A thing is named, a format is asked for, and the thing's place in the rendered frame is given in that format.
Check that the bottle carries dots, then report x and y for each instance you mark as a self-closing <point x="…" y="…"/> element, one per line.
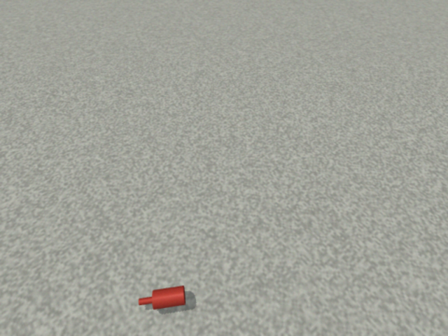
<point x="166" y="297"/>

